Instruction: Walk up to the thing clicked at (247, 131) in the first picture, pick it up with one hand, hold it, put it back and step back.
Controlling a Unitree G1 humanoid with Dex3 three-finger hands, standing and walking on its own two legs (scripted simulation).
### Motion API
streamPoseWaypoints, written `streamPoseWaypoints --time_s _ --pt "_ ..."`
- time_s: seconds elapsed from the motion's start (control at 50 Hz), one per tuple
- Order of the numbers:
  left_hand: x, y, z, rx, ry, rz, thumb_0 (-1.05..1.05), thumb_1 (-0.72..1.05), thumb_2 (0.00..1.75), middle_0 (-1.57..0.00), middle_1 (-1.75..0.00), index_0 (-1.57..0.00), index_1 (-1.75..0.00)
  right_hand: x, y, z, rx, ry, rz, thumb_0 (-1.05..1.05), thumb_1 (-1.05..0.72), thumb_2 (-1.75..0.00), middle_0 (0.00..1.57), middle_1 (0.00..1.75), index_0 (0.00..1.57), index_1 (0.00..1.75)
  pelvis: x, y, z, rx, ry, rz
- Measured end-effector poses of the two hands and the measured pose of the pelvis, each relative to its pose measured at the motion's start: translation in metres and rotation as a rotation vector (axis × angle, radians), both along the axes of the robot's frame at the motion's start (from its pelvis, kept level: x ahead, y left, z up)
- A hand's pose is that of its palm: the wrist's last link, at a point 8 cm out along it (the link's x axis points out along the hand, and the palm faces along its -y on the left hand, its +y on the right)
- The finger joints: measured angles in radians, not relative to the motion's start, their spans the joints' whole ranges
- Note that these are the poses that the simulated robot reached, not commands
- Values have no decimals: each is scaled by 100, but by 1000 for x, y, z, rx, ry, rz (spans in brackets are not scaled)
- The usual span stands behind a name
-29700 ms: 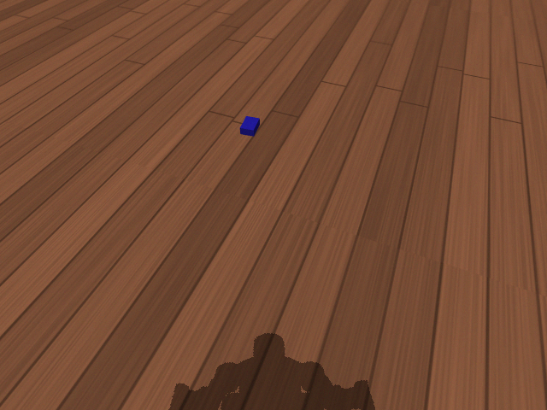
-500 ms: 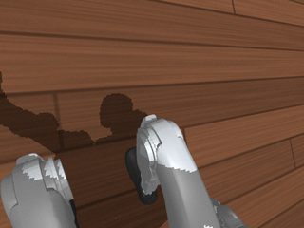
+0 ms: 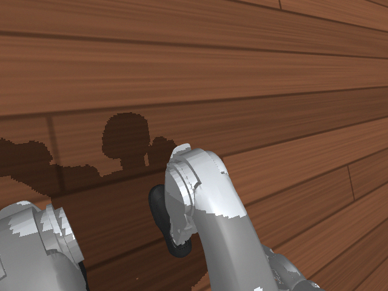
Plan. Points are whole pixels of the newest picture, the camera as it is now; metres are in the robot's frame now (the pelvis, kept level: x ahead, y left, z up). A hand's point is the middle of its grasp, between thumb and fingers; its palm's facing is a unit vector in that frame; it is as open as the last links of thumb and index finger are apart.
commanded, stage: rest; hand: left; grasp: from above
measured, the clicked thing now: out of the picture +0.48 +0.34 -0.28
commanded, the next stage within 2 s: open in 0.34 s
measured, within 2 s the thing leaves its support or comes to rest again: rests again in 0.28 s
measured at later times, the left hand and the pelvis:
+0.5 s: hand out of the picture +0.47 +0.34 -0.25, palm faces -0.48 -0.11 -0.87, open 10.9 cm; pelvis +0.00 +0.00 +0.00, yaw -1 degrees
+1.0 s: hand out of the picture +0.47 +0.33 -0.25, palm faces -0.47 -0.10 -0.88, open 11.9 cm; pelvis +0.00 +0.00 +0.00, yaw -2 degrees
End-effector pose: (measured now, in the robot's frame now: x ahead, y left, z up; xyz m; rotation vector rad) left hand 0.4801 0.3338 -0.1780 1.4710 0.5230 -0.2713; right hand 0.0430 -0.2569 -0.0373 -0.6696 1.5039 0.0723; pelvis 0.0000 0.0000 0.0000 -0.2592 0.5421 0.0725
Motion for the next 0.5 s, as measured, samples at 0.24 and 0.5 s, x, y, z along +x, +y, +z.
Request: streamPoseWaypoints --time_s 0.24,0.5 --pt "-1 0 -9 -2 3 8 1 -8 44 -68 -48 -69 -47 3 1 4 1 -8 38 0 -91 -90 20 30 21 30 -1 1 -1 -10 -15 -4" --pt "-1 4 -10 -7 -1 16 1 -9 47 -67 -49 -67 -48 3 2 6 4 -10 61 0 -91 -90 20 30 21 30 -3 2 -3 -18 -30 -10"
